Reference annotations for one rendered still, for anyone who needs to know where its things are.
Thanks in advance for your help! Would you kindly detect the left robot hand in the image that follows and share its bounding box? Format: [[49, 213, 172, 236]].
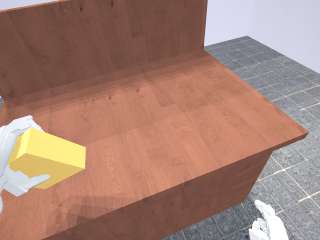
[[0, 115, 51, 197]]

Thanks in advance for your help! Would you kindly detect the table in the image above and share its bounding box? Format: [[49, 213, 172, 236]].
[[0, 0, 309, 240]]

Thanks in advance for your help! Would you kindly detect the right robot hand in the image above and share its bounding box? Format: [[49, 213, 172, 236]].
[[248, 200, 289, 240]]

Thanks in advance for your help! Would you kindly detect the sponge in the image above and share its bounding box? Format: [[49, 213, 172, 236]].
[[8, 127, 86, 189]]

